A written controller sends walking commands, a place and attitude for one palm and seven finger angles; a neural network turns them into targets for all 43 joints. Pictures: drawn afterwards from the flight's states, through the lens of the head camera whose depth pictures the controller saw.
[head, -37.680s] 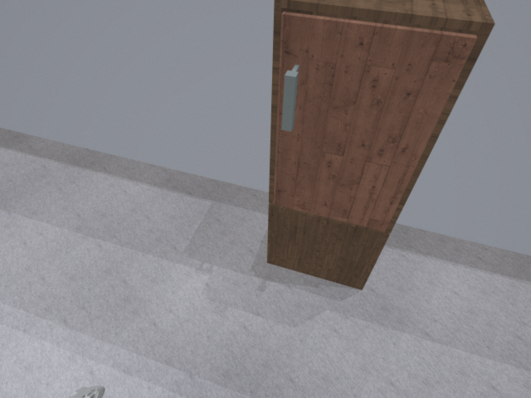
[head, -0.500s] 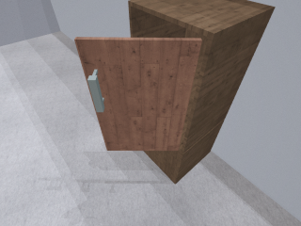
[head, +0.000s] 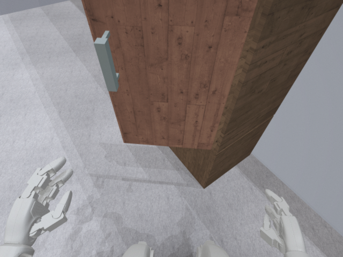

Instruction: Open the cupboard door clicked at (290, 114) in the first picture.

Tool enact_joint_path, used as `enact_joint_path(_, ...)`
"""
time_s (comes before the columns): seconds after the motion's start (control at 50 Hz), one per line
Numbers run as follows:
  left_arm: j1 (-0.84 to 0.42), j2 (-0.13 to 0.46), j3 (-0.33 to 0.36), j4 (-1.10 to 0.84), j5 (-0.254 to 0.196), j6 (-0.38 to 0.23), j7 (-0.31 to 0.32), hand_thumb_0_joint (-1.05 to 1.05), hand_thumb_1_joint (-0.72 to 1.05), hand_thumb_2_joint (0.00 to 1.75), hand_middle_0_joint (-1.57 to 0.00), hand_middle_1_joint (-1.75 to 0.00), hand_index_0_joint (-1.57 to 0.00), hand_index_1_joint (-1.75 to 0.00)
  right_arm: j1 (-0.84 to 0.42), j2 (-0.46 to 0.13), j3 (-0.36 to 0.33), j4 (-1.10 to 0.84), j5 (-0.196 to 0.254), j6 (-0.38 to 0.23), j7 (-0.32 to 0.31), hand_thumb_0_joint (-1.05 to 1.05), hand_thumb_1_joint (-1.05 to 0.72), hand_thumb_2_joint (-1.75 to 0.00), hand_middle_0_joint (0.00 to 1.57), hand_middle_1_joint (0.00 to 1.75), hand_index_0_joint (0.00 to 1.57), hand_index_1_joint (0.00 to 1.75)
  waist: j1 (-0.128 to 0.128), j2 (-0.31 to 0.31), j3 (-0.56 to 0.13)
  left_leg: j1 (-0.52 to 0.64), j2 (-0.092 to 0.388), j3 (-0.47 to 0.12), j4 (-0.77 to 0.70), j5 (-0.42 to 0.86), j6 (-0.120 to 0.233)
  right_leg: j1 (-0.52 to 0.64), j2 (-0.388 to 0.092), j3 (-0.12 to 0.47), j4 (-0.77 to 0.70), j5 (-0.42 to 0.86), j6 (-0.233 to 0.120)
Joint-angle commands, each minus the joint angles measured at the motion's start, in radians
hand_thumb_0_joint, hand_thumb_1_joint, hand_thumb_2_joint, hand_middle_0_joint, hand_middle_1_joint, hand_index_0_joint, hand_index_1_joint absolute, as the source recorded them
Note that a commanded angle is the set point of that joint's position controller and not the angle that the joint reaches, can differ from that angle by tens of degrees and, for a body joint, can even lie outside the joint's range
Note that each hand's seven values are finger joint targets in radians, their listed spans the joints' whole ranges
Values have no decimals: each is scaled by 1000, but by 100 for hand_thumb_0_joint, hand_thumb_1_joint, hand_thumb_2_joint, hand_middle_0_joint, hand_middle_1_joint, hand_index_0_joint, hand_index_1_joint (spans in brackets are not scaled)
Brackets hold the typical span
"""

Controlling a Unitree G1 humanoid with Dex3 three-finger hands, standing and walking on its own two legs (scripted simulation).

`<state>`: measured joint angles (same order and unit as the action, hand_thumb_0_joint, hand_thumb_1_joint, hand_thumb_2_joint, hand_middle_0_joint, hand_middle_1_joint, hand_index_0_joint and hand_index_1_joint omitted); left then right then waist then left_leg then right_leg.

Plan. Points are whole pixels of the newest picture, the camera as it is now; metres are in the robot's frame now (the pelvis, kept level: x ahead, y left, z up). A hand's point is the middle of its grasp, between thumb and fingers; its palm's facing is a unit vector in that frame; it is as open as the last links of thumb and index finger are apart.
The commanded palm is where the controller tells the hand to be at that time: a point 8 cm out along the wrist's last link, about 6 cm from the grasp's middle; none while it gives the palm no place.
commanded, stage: raise the hand with hooked fingers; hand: left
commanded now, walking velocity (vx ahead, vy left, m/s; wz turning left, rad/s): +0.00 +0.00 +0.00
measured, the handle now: (110, 62) +0.54 +0.21 +0.15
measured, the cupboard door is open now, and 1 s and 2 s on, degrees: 50 50 50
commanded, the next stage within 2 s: move the hooked fingers beside the handle in 1.76 s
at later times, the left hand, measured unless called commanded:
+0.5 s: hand (47, 178) +0.25 +0.27 +0.08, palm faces +0.04 -1.00 -0.07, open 11.1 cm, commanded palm +0.22 +0.32 +0.09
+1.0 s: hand (30, 140) +0.30 +0.30 +0.14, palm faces +0.05 -1.00 -0.05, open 13.7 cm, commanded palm +0.27 +0.34 +0.15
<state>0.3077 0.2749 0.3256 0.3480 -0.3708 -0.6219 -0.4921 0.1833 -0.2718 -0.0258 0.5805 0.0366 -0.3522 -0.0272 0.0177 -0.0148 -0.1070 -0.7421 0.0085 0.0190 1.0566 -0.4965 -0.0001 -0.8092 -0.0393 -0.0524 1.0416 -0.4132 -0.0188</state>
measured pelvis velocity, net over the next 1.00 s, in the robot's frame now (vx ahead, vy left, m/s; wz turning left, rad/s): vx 0.04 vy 0.03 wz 0.01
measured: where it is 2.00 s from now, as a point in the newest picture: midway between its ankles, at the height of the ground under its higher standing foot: outside the picture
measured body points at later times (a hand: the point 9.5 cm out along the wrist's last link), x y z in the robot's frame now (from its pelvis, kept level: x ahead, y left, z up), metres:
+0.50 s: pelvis +0.03 +0.02 +0.02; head +0.08 +0.03 +0.46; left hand +0.24 +0.32 +0.09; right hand +0.21 -0.21 -0.06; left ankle +0.02 +0.12 -0.67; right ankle +0.06 -0.11 -0.67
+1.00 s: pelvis +0.04 +0.03 +0.04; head +0.05 +0.04 +0.49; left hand +0.29 +0.35 +0.14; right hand +0.21 -0.20 -0.02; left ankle +0.02 +0.12 -0.67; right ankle +0.06 -0.11 -0.67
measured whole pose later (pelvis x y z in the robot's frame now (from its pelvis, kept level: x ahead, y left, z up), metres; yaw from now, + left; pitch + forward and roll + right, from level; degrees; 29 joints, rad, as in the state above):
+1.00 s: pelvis +0.04 +0.03 +0.04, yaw +1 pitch +5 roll -2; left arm 0.07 0.40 0.40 0.19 -0.35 -0.13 -0.44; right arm 0.27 -0.25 0.06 0.57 0.06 -0.26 -0.10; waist 0.02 0.03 -0.08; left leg -0.47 0.00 0.00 0.82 -0.45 0.04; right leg -0.49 -0.03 -0.07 0.73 -0.34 0.02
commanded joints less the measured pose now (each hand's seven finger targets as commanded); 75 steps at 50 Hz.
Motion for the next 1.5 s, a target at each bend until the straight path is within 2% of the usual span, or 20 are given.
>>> enact_joint_path(0.0,-60,222,122,-358,-115,50,-85,0,48,72,-23,-57,-23,-57,-27,-138,-41,-208,18,-53,-37,0,-90,-90,20,30,20,30,15,22,-203,-66,-33,-12,-78,57,30,206,12,159,-218,-237,2)
enact_joint_path(0.1,-45,213,116,-563,-32,144,30,0,36,67,-24,-64,-24,-64,13,-107,-49,-156,0,-25,-52,0,-90,-90,20,30,20,30,-4,87,-247,61,-13,-49,-90,335,33,236,55,40,-124,216,-3)
enact_joint_path(0.14,1,193,103,-556,-3,185,51,0,32,65,-24,-68,-24,-68,17,-97,-52,-139,3,-10,-51,0,-90,-90,20,30,20,30,-12,115,-239,89,-12,-51,-107,387,27,234,51,16,-131,285,3)
enact_joint_path(0.2,26,199,115,-501,0,238,56,0,25,62,-25,-72,-25,-72,2,-97,-45,-135,1,6,-53,0,-90,-90,20,30,20,30,-4,96,-198,96,-11,-63,-136,403,19,246,57,-9,-145,290,-2)
enact_joint_path(0.26,58,207,130,-499,-10,264,55,0,18,59,-25,-76,-25,-76,3,-96,-39,-152,4,18,-50,0,-90,-90,20,30,20,30,2,72,-240,112,-15,-58,-167,380,18,275,46,-16,-175,271,8)
enact_joint_path(0.3,49,225,157,-462,-31,276,52,0,13,57,-25,-80,-25,-80,-9,-100,-33,-156,4,22,-51,0,-90,-90,20,30,20,30,14,49,-203,99,-16,-62,-180,367,14,295,51,-15,-189,258,1)
enact_joint_path(0.34,32,220,149,-477,-37,269,50,0,8,55,-26,-82,-26,-82,4,-105,-27,-165,5,23,-49,0,-90,-90,20,30,20,30,9,46,-229,116,-16,-60,-199,353,14,299,48,-19,-201,240,7)
enact_joint_path(0.4,-19,236,148,-479,-43,265,53,0,1,52,-26,-87,-26,-87,10,-115,-19,-170,3,17,-51,0,-90,-90,20,30,20,30,7,46,-198,127,-14,-64,-217,343,13,303,51,-20,-215,222,0)
enact_joint_path(0.48,-54,230,121,-501,-31,270,59,0,-8,48,-27,-93,-27,-93,32,-121,-14,-173,8,12,-51,0,-90,-90,20,30,20,30,-2,76,-201,175,-11,-68,-255,352,11,299,49,-31,-234,217,3)
enact_joint_path(0.54,-79,268,143,-494,-22,285,65,0,-15,45,-27,-98,-27,-98,41,-125,-9,-172,10,15,-54,0,-90,-90,20,30,20,30,5,95,-197,200,-9,-71,-279,363,7,318,50,-33,-248,216,-2)
enact_joint_path(0.6,-142,294,159,-469,-26,307,72,0,-22,42,-28,-102,-28,-102,37,-133,-3,-168,12,20,-62,0,-90,-90,20,30,20,30,3,80,-136,199,-6,-79,-305,329,4,324,54,-36,-272,188,-7)
enact_joint_path(0.68,-207,291,143,-467,-20,335,73,0,-31,38,-29,-108,-29,-108,40,-130,4,-169,16,22,-68,0,-90,-90,20,30,20,30,-1,140,-145,255,-4,-79,-340,331,0,332,51,-37,-298,186,-5)
enact_joint_path(0.84,-347,330,152,-403,-7,402,59,0,-50,30,-30,-120,-30,-120,40,-132,15,-160,20,31,-78,0,-90,-90,20,30,20,30,-2,143,-134,323,0,-82,-392,367,-4,389,54,-34,-350,225,-8)
enact_joint_path(0.92,-417,349,164,-355,-4,428,53,0,-50,30,-30,-120,-30,-120,37,-134,22,-155,21,38,-82,0,-90,-90,20,30,20,30,0,103,-119,338,0,-85,-419,372,-4,416,55,-37,-372,234,-8)
enact_joint_path(1.22,-684,448,213,-234,5,484,19,0,-50,30,-30,-120,-30,-120,34,-136,29,-129,24,58,-106,0,-90,-90,20,30,20,30,-4,105,-144,424,-5,-69,-477,405,9,503,44,-15,-453,296,-8)
enact_joint_path(1.28,-632,414,199,-169,3,498,11,0,-50,30,-30,-120,-30,-120,38,-136,26,-130,25,60,-103,0,-90,-90,20,30,20,30,1,84,-132,415,-7,-62,-480,418,10,509,41,-17,-459,316,-6)
enact_joint_path(1.3,-607,421,201,-152,6,499,7,0,-50,30,-30,-120,-30,-120,43,-140,24,-128,25,62,-100,0,-90,-90,20,30,20,30,4,67,-130,414,-5,-59,-476,434,12,521,42,-15,-459,331,-9)
enact_joint_path(1.36,-618,420,199,-195,7,491,9,0,-50,30,-30,-120,-30,-120,36,-137,21,-135,25,64,-93,0,-90,-90,20,30,20,30,8,111,-148,427,-8,-53,-480,460,11,526,39,-14,-457,356,-8)
enact_joint_path(1.4,-627,449,223,-229,6,479,22,0,-50,30,-30,-120,-30,-120,40,-137,19,-135,21,64,-91,0,-90,-90,20,30,20,30,13,92,-159,438,-5,-54,-478,483,11,542,40,-13,-457,374,-9)
enact_joint_path(1.48,-631,429,225,-201,5,470,31,0,-50,30,-30,-120,-30,-120,44,-135,18,-128,22,67,-96,0,-90,-90,20,30,20,30,3,74,-142,427,-7,-46,-486,450,13,527,41,-12,-465,364,-3)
